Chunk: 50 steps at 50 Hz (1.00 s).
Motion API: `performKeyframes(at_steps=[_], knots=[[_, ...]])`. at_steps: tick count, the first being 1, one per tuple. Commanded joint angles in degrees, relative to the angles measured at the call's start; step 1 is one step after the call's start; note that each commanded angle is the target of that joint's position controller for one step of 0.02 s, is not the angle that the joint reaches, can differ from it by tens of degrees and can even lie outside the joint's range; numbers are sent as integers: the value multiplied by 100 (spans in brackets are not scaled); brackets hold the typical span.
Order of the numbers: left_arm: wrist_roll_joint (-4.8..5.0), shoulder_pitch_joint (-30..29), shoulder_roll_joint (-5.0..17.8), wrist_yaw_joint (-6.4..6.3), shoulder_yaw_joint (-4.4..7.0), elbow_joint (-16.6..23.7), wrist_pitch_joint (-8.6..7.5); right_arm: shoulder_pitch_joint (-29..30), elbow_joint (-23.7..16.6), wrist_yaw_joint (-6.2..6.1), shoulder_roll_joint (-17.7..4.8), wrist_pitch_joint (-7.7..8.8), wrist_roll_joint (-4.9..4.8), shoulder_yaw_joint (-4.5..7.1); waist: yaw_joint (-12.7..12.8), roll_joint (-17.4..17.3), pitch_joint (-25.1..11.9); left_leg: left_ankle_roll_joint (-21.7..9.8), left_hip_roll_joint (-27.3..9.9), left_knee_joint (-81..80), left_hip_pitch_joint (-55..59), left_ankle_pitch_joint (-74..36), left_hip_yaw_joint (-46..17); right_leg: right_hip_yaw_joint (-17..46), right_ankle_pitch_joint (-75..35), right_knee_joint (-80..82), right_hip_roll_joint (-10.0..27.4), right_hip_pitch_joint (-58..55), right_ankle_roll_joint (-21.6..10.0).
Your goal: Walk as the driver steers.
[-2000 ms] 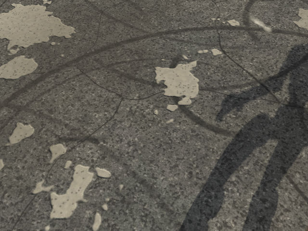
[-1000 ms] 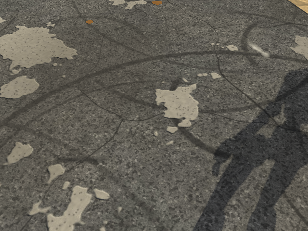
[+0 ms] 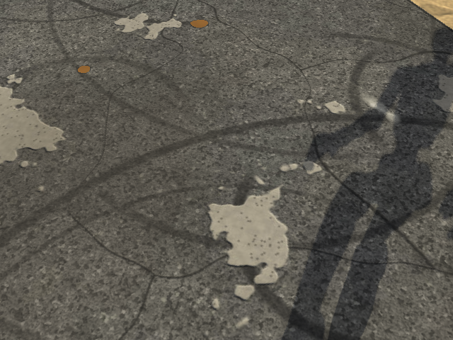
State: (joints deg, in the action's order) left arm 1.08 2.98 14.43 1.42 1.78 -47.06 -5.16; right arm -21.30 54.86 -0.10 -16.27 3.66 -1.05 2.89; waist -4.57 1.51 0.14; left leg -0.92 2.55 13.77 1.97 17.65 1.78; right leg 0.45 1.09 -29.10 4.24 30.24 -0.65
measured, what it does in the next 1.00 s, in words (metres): walks ahead, turning left: right foot, then left foot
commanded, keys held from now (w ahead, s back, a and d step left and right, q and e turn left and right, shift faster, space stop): w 0.14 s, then w+q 0.86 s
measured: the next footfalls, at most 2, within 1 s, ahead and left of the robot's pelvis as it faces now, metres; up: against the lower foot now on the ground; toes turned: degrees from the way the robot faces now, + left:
right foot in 0.04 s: +0.19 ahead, -0.13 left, +0.00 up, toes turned -2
left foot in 0.58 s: +0.47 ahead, +0.12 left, +0.00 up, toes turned +14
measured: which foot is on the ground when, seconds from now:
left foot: down 0.00-0.06, up 0.08-0.56, down 0.58-1.00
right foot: up 0.00-0.02, down 0.04-0.60, up 0.62-1.00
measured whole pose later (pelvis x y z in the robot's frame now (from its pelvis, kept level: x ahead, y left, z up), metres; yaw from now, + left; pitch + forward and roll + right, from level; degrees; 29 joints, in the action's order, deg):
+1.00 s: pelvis +0.55 +0.06 +0.00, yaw +26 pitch +2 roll +0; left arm 0.1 1.0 15.9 0.7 2.6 -41.3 -6.2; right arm -19.8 43.8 -0.8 -16.2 2.4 -1.5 4.4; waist -4.8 2.4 1.4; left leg -4.6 6.8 22.3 -5.5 18.2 -10.1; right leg 5.5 -2.1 -29.3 1.9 33.4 2.8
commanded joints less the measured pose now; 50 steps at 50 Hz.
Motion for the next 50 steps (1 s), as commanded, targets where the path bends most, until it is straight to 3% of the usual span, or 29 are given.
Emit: performKeyframes(at_steps=[1, 2, 3, 4, 5, 6, 7, 8, 10, 12, 15, 18, 23, 26, 27, 28, 29, 30, 31, 32, 33, 34, 35, 36, 39, 42, 45, 48, 50], knots=[[10, 486, 869, 20, 289, 202, -141, 83, -219, -25, -941, -57, -5, 196, 663, -565, -157, -780, -1481, 963, -130, -3084, -628, -230, 446, 372, -265, -1105, -330], [-29, 1541, 1231, -27, 438, -78, -145, 68, -310, -26, -695, -57, 67, 93, 1059, -328, -961, -593, -1156, 2369, -809, -3000, -339, 147, 387, 186, 99, -2699, -614], [-114, 2317, 1907, -54, 614, -237, -95, -405, -493, 21, -118, 56, 125, -99, 1020, 993, -1812, -121, -282, 4635, -3149, -1127, 130, 2543, 981, 348, 1555, -5000, -1479], [-80, 2481, 1497, -25, 500, -293, -80, -320, -435, 24, -206, 199, 54, -99, 1108, 1268, -2046, -101, 41, 5598, -4160, 1511, -620, 4063, 1606, 1157, 1892, -5331, -1746], [-72, 2038, 1137, -20, 373, -211, -93, 119, -539, 56, -741, 295, -120, 42, 1056, 833, -1265, -227, -320, 6030, -4673, 1219, -870, 3356, 1760, 1240, 1704, -4728, -1463], [-83, 1562, 939, -24, 308, -85, -87, 424, -612, 56, -781, 328, -157, 49, 893, 538, -790, -284, -647, 5893, -4643, 682, -695, 2579, 1415, 1328, 1481, -3997, -1283], [-93, 1212, 755, -7, 249, -29, -84, 604, -624, 34, -732, 313, -78, 63, 759, 264, -398, -251, -852, 5527, -4483, 248, -586, 2051, 1024, 1550, 1234, -3313, -1211], [-130, 1003, 615, -3, 207, -1, -104, 567, -596, 21, -675, 243, -41, 95, 586, 348, -217, -216, -1028, 5220, -4159, -70, -631, 1616, 744, 1753, 1069, -2837, -1108], [-161, 943, 609, 4, 216, -65, -154, 381, -510, 27, -416, 80, -51, 67, 431, 395, -110, -118, -1079, 5051, -3781, -381, -620, 1081, 281, 2052, 929, -2353, -1098], [-193, 1071, 732, -34, 262, -183, -204, 514, -579, 9, -345, -8, -61, 71, 414, 257, 49, -32, -1031, 4785, -3992, -744, -754, 626, -237, 2194, 917, -2253, -1126], [-205, 1182, 785, -121, 276, -288, -196, 893, -743, 19, -314, -3, -26, 92, 482, 187, 185, 31, -889, 3862, -4247, -1619, -864, 47, -592, 2288, 835, -2371, -1028], [-174, 1209, 841, -190, 267, -318, -182, 1438, -931, 108, -194, 27, 5, 43, 655, 173, 330, 3, -805, 2846, -3971, -2399, -473, -462, -525, 2432, 726, -2361, -872], [-87, 1688, 950, -245, 315, -549, -2, 2196, -1383, 288, -106, 33, -5, -13, 894, 27, 558, -202, -731, 2130, -4396, -2074, -194, -763, -1112, 2059, 1101, -3513, -805], [-63, 1537, 1137, -303, 379, -474, 156, 2124, -1571, 408, -263, 19, -22, 64, 664, 209, 332, -451, -431, 2057, -3954, -1249, 213, -986, -3107, 1264, 1215, -3918, -647], [-66, 1488, 1218, -337, 405, -429, 207, 1847, -1559, 417, -382, -4, -22, 134, 481, 336, 83, -561, -221, 2124, -3481, -951, 393, -1060, -4072, 729, 1199, -3946, -582], [-80, 1423, 1262, -367, 417, -382, 266, 1219, -1440, 407, -586, -23, -36, 255, 131, 368, -285, -708, 14, 2073, -2654, -830, 505, -1147, -4620, -177, 1106, -3788, -492], [-68, 1351, 1243, -393, 396, -308, 285, 299, -1226, 335, -916, -40, -51, 445, -352, 188, -752, -944, 125, 1704, -1198, -1127, 306, -1249, -4124, -1487, 863, -3057, -295], [-232, 1551, 903, -370, 269, -142, 199, -375, -1101, 184, -1449, -107, -53, 592, -389, -875, -1343, -1345, -1035, 1720, 534, -1355, -1484, -1259, -1040, -3363, 429, -1444, -67], [-192, 1893, 289, -236, 69, 104, -36, -114, -1287, 199, -1641, -57, -49, 578, 137, -1757, -2051, -2566, -2235, 702, 2150, -311, -4860, -235, 3221, -5174, -863, 803, 207], [19, 1210, 875, -130, 196, 202, -278, -187, -1285, 204, -1175, -29, -2, 454, -249, -979, -1903, -2261, -2116, 316, 2071, -84, -4635, 638, 3028, -5358, -495, 1458, 32], [160, 806, 962, -91, 213, 364, -384, 50, -1308, 184, -925, 17, 18, 395, -183, -675, -1142, -1994, -1905, 299, 1380, -388, -3709, 542, 2533, -5050, -239, 1655, -109], [80, 753, 874, -131, 208, 340, -406, 443, -1378, 195, -799, 54, 13, 353, 131, -26, -612, -1790, -1635, 238, 410, -1023, -3040, 497, 2123, -4452, 24, 1370, -102], [-69, 764, 939, -179, 270, 299, -357, 765, -1470, 181, -614, 67, 27, 301, 321, 6, -399, -1675, -1428, 155, -245, -1556, -2578, 471, 1905, -3943, 189, 981, -37], [-122, 866, 929, -177, 293, 309, -276, 903, -1554, 158, -571, 62, 78, 270, 480, -139, -300, -1660, -1294, 19, -703, -1861, -2393, 484, 1772, -3755, 262, 635, 30], [-208, 828, 727, -203, 275, 440, -109, 807, -1564, 68, -757, 75, 43, 323, 573, -268, -162, -1702, -1108, -176, -1351, -2508, -1953, 308, 1394, -2984, 228, 450, 328], [-214, 151, 576, -215, 218, 695, -89, 559, -1515, -38, -905, 33, 1, 372, 353, -379, -6, -1441, -793, -138, -1614, -2360, -1590, 221, 271, -1638, 24, 405, 484], [-140, -404, 484, -149, 171, 888, -138, 297, -1457, -74, -913, -30, -24, 378, 90, -564, -4, -1184, -650, -20, -1722, -1777, -1581, 159, -654, -517, -279, -62, 467], [-73, -675, 650, -80, 213, 1057, -196, 65, -1368, -88, -863, -78, -61, 371, 15, -654, 1, -1112, -844, 328, -1292, -1434, -2041, 340, -568, -39, -377, -136, 369], [-62, -612, 805, -32, 269, 1082, -254, 55, -1373, -119, -847, -111, -48, 373, 108, -746, -26, -1053, -1008, 680, -911, -1400, -2418, 444, -142, 173, -396, -234, 239]])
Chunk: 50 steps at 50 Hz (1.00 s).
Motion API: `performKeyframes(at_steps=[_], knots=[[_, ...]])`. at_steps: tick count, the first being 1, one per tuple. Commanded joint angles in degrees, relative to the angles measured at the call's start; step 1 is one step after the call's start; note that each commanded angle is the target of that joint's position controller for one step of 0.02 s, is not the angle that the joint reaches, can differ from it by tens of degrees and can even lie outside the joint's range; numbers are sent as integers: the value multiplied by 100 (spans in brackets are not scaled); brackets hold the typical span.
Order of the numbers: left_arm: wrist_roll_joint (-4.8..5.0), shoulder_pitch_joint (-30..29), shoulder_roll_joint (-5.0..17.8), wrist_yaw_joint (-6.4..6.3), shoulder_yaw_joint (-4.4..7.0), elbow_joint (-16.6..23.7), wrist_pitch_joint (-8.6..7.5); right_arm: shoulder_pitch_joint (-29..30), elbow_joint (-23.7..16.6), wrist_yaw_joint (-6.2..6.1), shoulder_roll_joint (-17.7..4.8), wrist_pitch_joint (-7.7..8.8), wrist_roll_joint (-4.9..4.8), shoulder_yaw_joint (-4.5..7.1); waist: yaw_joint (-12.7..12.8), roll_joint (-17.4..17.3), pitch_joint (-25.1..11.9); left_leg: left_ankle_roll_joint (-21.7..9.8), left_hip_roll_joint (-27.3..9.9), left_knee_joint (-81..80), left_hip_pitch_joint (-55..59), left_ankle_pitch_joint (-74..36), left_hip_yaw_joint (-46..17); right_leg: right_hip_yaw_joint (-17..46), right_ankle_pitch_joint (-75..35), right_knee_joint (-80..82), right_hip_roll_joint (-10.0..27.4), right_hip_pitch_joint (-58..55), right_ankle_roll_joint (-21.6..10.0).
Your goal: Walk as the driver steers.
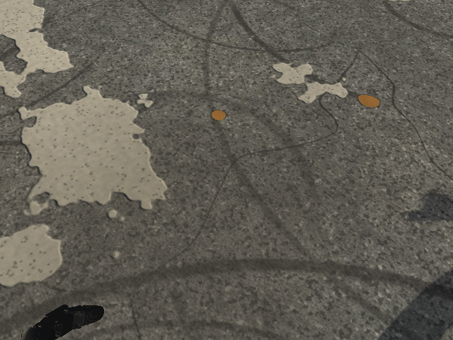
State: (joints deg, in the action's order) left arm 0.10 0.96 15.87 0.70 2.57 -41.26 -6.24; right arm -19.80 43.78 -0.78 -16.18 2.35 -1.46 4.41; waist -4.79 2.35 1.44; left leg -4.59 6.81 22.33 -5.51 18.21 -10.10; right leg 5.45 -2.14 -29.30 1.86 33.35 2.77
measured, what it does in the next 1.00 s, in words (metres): walks ahead, turning left: right foot, then left foot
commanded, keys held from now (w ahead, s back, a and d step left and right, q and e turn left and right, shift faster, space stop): w+q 0.50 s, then no key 0.50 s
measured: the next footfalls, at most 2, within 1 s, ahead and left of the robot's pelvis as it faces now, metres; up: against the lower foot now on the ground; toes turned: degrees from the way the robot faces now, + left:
right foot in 0.08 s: +0.22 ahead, -0.14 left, +0.00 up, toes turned +7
left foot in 0.60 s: +0.43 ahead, +0.19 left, +0.00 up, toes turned +24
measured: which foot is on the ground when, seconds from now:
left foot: down 0.00-0.08, up 0.10-0.58, down 0.60-1.00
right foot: up 0.00-0.06, down 0.08-0.60, up 0.62-0.98, down 1.00-1.00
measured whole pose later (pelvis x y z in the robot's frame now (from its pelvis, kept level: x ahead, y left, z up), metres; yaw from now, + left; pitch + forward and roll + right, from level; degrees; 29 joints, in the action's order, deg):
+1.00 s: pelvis +0.42 +0.08 +0.00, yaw +24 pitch +1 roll +2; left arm -0.6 9.1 15.8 -1.3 2.1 -46.7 -0.1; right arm -9.3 44.5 0.5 -13.8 1.2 0.9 2.1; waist -0.3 2.8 0.9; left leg -3.5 4.7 25.3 -14.3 11.9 1.4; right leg 2.1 8.8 -32.8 4.8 21.6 2.8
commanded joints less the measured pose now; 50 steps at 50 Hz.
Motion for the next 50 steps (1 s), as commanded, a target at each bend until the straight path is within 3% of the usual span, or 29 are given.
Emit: performKeyframes(at_steps=[1, 2, 3, 4, 5, 6, 7, 8, 9, 10, 12, 14, 20, 24, 26, 28, 29, 30, 31, 32, 33, 34, 35, 36, 39, 42, 47, 49, 50], knots=[[42, -257, 729, 48, 223, 480, -176, -45, -284, -61, -872, 3, 8, 233, 231, -932, -180, -643, -1483, 8, -70, -1581, -1373, -65, 461, 235, -163, -728, -195], [36, 116, 790, 36, 269, 388, -207, 55, -323, -60, -823, -12, 13, 218, 447, -997, -290, -558, -1399, 283, -89, -1784, -1402, -164, 516, 426, -192, -1215, -321], [-25, 710, 956, 2, 355, 269, -237, 118, -386, -41, -636, -3, 35, 149, 745, -912, -707, -386, -1104, 996, -302, -2016, -1212, -92, 474, 508, -6, -2221, -534], [-107, 1592, 1274, -51, 436, 203, -236, 89, -509, -16, -319, 18, 132, 24, 1085, -299, -1534, -167, -723, 2572, -1044, -1182, -712, 826, 764, 371, 965, -3744, -898], [-151, 2035, 1671, -28, 537, -8, -150, -797, -659, -4, 1, 76, -48, -77, 671, 1684, -2141, 213, 40, 4365, -3158, 1615, -26, 3540, 1857, 863, 2240, -5498, -1884], [-6, 1907, 1104, -2, 426, 82, -117, -757, -493, -26, -650, 76, -123, 18, 800, 1118, -1776, 287, -491, 5127, -3886, 1499, -151, 3985, 3151, 1128, 2300, -5289, -1803], [6, 1661, 731, -28, 326, 164, -76, -93, -558, -24, -978, 41, -77, 112, 978, 523, -1025, 327, -691, 5282, -4041, 932, -35, 2991, 3063, 1215, 2007, -4586, -1511], [-50, 1368, 654, -33, 276, 190, -31, 227, -628, -33, -931, 10, -8, 122, 883, 141, -597, 367, -886, 5168, -3849, 509, 151, 2219, 2334, 1315, 1743, -3854, -1345], [-72, 1201, 550, -36, 239, 147, -5, 424, -704, -15, -851, 8, 51, 137, 785, 129, -271, 385, -1034, 4906, -3735, 242, 170, 1699, 1733, 1446, 1523, -3322, -1300], [-106, 1133, 488, -46, 207, 118, -10, 390, -726, 24, -733, -14, 19, 141, 653, 273, -170, 374, -1182, 4732, -3473, 81, 201, 1243, 1374, 1594, 1347, -2969, -1224], [-62, 1141, 496, -37, 228, 36, -53, 344, -767, 60, -478, -77, -38, 102, 585, 404, -114, 398, -1278, 4486, -3334, -39, 370, 691, 986, 1851, 1238, -2707, -1278], [-36, 1185, 652, -37, 287, -54, -88, 533, -897, 69, -376, -117, -4, 73, 575, 286, -40, 459, -1351, 4135, -3517, -286, 400, 338, 580, 2021, 1311, -2684, -1393], [-17, 1291, 916, -80, 360, -239, 2, 1307, -1091, 225, -249, -41, 9, -6, 805, 113, 90, 456, -1314, 2420, -3420, -1818, 734, -841, -199, 2075, 1179, -2981, -1235], [74, 1616, 1101, -94, 410, -410, 116, 1935, -1345, 358, -220, -25, -14, -37, 990, 89, 304, 291, -1192, 1655, -3331, -1753, 1069, -1197, -389, 1952, 1352, -3465, -1116], [133, 1615, 1200, -105, 436, -452, 200, 1995, -1449, 406, -302, -28, 20, 5, 874, 130, 326, 115, -1000, 1378, -3069, -1256, 1249, -1361, -1599, 1537, 1417, -3680, -1021], [188, 1568, 1356, -158, 466, -450, 286, 1303, -1340, 405, -583, -21, 112, 164, 395, 312, -190, -128, -510, 1103, -1934, -957, 1527, -1512, -3714, 303, 1317, -3718, -866], [209, 1511, 1280, -180, 422, -432, 299, 425, -1098, 354, -839, -11, 120, 315, -97, 177, -670, -317, -317, 583, -602, -1777, 1509, -1668, -3614, -787, 1087, -3263, -660], [27, 1604, 987, -176, 296, -301, 250, -260, -952, 221, -1269, -58, 159, 435, -334, -473, -1266, -620, -1110, 757, 1173, -3605, 478, -1687, -1382, -2449, 772, -1852, -349], [-166, 2367, 302, -54, 23, -93, 143, 97, -1116, 159, -1780, -30, 271, 391, 438, -1838, -2244, -1895, -3009, 881, 2986, -5353, -2322, -1148, 4221, -4598, -155, 277, 5], [21, 2064, 928, 2, 134, -348, 79, -166, -1186, 183, -1287, -42, 238, 282, -131, -901, -3103, -1980, -3052, 528, 2786, -5195, -2487, -79, 4157, -5052, -60, 148, -14], [219, 1505, 1029, 10, 178, -186, 101, 129, -1071, 225, -1041, -20, 212, 185, -86, -800, -2196, -1710, -2752, 467, 2204, -5384, -1464, -163, 3769, -4926, 195, 539, -51], [152, 1306, 902, -45, 135, -156, 121, 440, -989, 231, -836, 4, 106, 131, 105, -467, -1482, -1386, -2388, 314, 1378, -4936, -910, -277, 3356, -4408, 388, 622, -57], [52, 1247, 891, -106, 150, -214, 182, 760, -987, 215, -687, 6, 89, 76, 287, -424, -1070, -1209, -2191, 100, 613, -4626, -609, -292, 3077, -4051, 504, 392, -15], [42, 1392, 908, -135, 171, -255, 284, 985, -998, 212, -676, 8, 149, 57, 512, -525, -910, -1150, -2057, -148, -123, -4586, -351, -275, 2855, -3878, 553, -157, 21], [-8, 1793, 653, -229, 143, -396, 486, 1323, -880, 201, -683, 95, 254, 60, 830, -637, -919, -1174, -1882, -460, -1022, -4788, 225, -375, 2309, -3230, 435, -947, 170], [-63, 1486, 479, -266, 85, -357, 530, 1405, -675, 127, -619, 79, 252, 30, 761, -750, -901, -1022, -1716, -507, -1073, -4296, 521, -348, 1689, -2139, 432, -1163, 184], [-25, 937, 568, -230, 106, -273, 589, 1250, -316, 106, -558, -35, 279, -36, 519, -815, -689, -897, -1789, -533, -965, -2561, 252, -327, 1388, -920, 328, -1534, 87], [-83, 1029, 513, -202, 105, -312, 565, 1329, -216, 117, -435, -68, 205, -103, 675, -746, -609, -664, -1648, -275, -1046, -1772, 217, -439, 1011, -17, 215, -2057, -63], [-152, 1020, 575, -193, 106, -311, 546, 1153, -125, 119, -297, -64, 193, -155, 674, -578, -548, -378, -1426, -126, -1117, -1263, 246, -311, 316, 498, 304, -2377, -156]])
